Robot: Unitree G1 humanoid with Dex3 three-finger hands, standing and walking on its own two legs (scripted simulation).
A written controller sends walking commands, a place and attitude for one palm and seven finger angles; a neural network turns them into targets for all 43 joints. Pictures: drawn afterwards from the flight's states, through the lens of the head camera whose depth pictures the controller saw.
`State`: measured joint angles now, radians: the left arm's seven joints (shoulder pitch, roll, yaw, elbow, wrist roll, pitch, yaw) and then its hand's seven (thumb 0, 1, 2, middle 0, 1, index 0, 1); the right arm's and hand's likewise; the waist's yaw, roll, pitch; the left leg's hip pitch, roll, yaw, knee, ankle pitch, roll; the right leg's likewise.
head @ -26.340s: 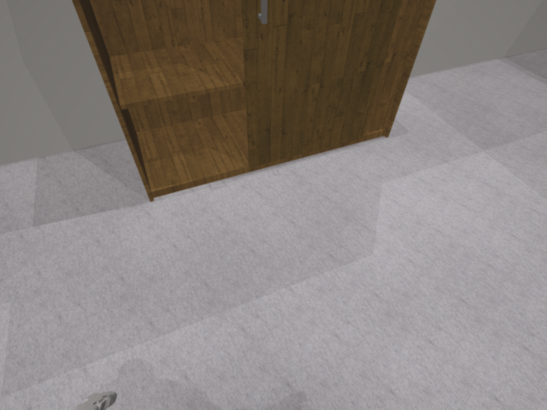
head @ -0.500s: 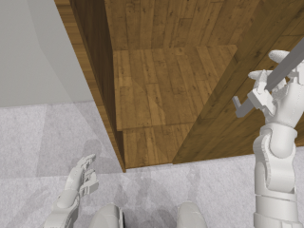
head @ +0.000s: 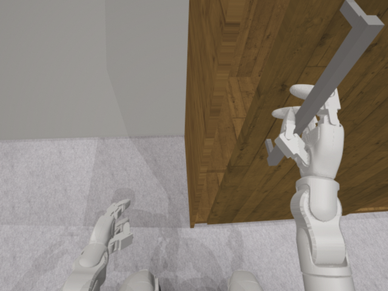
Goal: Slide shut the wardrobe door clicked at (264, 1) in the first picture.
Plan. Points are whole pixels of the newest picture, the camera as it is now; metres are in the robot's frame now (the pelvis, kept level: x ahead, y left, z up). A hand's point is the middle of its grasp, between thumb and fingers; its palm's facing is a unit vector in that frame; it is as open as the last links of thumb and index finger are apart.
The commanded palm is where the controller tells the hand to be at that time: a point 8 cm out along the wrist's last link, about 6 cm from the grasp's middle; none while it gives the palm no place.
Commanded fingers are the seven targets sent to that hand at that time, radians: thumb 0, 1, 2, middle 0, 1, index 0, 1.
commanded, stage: step sideways, sliding the door along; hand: right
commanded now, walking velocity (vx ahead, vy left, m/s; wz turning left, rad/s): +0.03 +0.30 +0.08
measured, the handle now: (300, 106) +0.38 -0.16 +0.18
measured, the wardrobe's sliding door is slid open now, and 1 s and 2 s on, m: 0.06 0.00 0.00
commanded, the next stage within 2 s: stop walking and hold the door there in 0.54 s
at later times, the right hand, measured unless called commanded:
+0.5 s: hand (242, 134) +0.33 -0.07 +0.17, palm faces +0.31 +0.95 +0.02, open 6.0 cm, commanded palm +0.29 -0.04 +0.17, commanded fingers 0.00 -0.90 -0.90 0.45 1.40 0.45 1.40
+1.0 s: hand (251, 136) +0.33 -0.08 +0.16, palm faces +0.48 +0.80 -0.36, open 6.2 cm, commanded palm +0.28 -0.12 +0.15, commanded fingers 0.00 -0.90 -0.90 0.45 1.40 0.45 1.40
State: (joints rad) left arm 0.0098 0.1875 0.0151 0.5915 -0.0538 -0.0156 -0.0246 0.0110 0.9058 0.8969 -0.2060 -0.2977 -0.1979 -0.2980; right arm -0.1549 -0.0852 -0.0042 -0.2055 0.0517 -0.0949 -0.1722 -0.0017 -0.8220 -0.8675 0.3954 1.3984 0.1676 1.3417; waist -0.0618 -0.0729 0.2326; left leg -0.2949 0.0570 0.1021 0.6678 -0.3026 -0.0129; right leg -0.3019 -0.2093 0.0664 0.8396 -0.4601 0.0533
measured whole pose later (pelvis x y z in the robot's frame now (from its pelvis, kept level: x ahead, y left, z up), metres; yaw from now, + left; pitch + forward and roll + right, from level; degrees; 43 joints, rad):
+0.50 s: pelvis -0.03 +0.12 +0.01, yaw +1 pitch -2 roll +0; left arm 0.14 0.20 0.05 0.62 -0.04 0.03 0.00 0.01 0.91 0.90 -0.20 -0.30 -0.19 -0.30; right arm -0.27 -0.17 -0.13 -0.02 0.10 -0.06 -0.20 0.01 -0.81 -0.87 0.35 1.40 0.18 1.36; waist -0.07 0.03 0.17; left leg -0.35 -0.05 0.05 0.80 -0.36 0.04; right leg -0.19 -0.04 -0.09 0.55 -0.31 0.00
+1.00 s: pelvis +0.00 +0.21 +0.00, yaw +7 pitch -4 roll +2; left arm 0.10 0.32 0.04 0.69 -0.04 -0.01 0.06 0.01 0.91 0.90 -0.21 -0.30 -0.20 -0.30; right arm -0.03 -0.45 -0.51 0.18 0.04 -0.15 -0.12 -0.16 -0.62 -0.83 0.45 1.40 0.30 1.37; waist 0.00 -0.09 0.12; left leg -0.35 0.08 0.01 0.56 -0.14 -0.08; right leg -0.28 -0.03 0.01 0.82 -0.47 0.00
